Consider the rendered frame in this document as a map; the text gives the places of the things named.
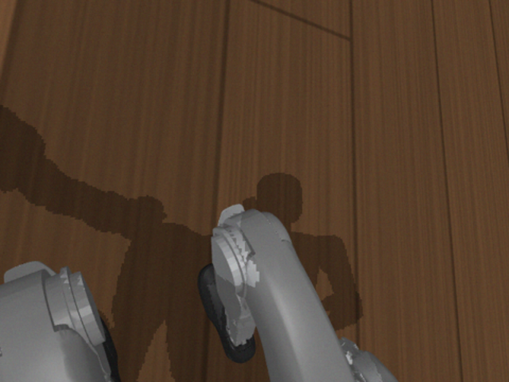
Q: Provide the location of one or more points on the right robot foot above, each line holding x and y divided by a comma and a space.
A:
216, 313

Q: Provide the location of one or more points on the right robot hand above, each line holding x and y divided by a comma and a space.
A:
366, 367

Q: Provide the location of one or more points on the left robot foot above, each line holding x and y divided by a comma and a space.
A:
111, 353

